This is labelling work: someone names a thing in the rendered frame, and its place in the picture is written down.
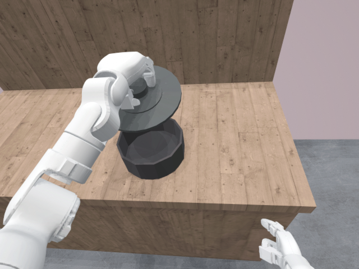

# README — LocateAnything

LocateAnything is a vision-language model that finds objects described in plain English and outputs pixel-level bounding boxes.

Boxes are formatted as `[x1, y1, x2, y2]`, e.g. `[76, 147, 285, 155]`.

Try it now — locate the table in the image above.
[0, 0, 317, 261]

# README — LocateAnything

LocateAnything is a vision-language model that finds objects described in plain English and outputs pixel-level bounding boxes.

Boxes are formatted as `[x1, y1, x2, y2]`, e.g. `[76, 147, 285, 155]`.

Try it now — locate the left robot hand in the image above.
[97, 52, 155, 109]

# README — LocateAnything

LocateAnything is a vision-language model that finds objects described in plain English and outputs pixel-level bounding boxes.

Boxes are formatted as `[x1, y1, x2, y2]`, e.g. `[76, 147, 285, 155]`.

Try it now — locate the left robot upper arm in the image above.
[0, 178, 80, 269]

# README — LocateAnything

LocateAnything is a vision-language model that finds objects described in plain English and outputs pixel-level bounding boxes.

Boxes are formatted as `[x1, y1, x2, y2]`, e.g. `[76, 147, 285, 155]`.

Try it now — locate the robot left forearm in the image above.
[3, 68, 128, 225]

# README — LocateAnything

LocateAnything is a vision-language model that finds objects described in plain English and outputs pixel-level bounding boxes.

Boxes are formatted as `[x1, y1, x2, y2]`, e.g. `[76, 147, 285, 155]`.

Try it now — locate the right robot hand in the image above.
[259, 219, 302, 269]

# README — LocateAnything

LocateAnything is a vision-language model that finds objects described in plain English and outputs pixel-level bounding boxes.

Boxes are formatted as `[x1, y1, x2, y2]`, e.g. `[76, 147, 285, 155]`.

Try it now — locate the robot right forearm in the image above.
[283, 254, 314, 269]

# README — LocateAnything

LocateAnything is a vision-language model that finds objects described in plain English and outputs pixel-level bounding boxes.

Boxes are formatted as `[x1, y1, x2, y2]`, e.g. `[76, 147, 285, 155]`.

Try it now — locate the pot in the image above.
[116, 118, 185, 180]

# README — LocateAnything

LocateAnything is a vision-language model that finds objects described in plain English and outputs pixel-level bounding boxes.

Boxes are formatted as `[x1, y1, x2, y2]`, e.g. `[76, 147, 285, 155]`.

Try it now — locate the knob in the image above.
[129, 77, 148, 99]

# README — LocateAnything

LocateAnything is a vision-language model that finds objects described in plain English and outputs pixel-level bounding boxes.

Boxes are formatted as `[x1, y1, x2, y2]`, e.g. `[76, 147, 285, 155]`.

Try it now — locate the lid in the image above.
[118, 65, 182, 133]

